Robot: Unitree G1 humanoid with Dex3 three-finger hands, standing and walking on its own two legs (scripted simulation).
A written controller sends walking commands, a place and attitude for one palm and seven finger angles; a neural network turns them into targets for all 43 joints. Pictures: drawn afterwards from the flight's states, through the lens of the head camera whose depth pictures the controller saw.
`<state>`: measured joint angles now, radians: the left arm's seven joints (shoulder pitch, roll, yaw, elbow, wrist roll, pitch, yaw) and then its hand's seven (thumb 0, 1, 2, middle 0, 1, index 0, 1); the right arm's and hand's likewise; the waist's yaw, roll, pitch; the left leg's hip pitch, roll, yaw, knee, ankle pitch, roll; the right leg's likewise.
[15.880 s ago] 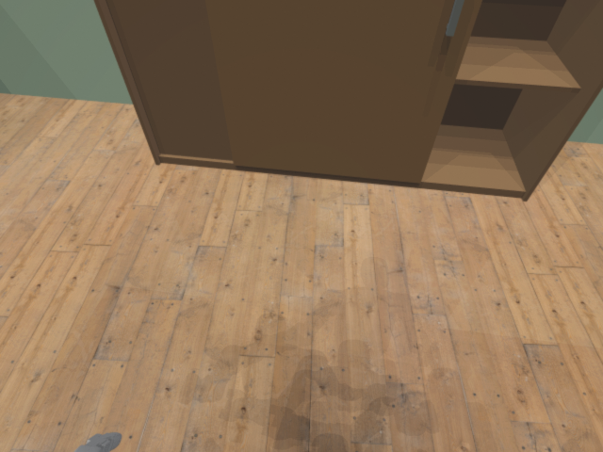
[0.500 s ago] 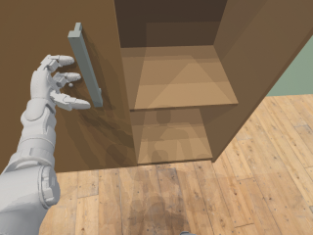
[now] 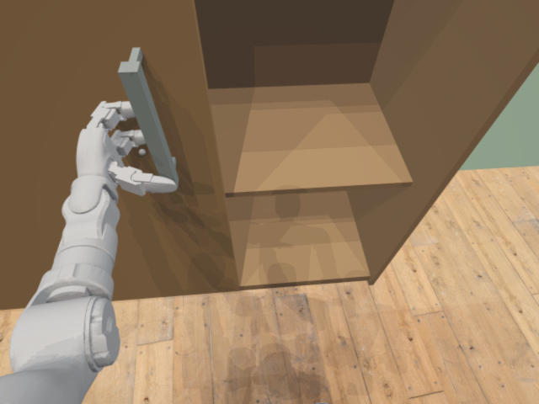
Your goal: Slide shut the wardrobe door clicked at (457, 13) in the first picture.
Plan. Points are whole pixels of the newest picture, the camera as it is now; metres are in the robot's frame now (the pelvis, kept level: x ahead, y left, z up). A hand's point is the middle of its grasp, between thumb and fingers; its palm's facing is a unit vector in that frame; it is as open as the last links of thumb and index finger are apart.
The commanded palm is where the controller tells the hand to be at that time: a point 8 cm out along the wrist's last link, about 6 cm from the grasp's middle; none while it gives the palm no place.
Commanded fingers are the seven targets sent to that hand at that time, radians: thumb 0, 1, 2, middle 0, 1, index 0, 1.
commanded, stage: slide the fingers in behind the handle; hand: left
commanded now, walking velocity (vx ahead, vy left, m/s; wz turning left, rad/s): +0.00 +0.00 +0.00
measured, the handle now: (156, 127) +0.51 +0.17 +0.12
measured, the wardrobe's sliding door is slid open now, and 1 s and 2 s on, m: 0.50 0.50 0.50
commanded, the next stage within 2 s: grip the handle and tug to test in 1.20 s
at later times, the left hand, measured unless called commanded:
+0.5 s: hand (160, 152) +0.46 +0.16 +0.11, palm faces +0.07 -1.00 +0.00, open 14.0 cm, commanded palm +0.43 +0.21 +0.12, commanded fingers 0.00 -0.50 0.30 -0.30 -1.20 -0.30 -1.20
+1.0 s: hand (167, 154) +0.45 +0.15 +0.12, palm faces +0.08 -1.00 +0.00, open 14.0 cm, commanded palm +0.42 +0.19 +0.12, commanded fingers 0.00 -0.50 0.30 -0.30 -1.20 -0.30 -1.20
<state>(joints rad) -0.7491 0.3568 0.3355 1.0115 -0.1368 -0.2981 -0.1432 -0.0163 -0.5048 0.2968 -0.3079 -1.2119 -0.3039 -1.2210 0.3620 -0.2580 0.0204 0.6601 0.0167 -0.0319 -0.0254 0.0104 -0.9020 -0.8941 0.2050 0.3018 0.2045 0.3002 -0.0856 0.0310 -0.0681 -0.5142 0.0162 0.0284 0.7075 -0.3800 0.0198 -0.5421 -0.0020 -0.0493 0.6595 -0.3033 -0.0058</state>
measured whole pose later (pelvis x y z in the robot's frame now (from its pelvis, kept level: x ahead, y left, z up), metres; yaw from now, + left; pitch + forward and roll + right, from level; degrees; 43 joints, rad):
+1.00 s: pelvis +0.00 -0.01 +0.00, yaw -1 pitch +9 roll -1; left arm -0.71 0.28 0.28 0.95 -0.12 -0.29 -0.07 -0.02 -0.51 0.30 -0.30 -1.20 -0.30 -1.20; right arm 0.35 -0.25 0.01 0.66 0.02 -0.03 -0.02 0.01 -0.90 -0.89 0.20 0.30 0.20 0.30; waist -0.08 0.03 -0.07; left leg -0.47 0.02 0.04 0.68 -0.36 0.01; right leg -0.51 0.01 -0.04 0.65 -0.29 -0.01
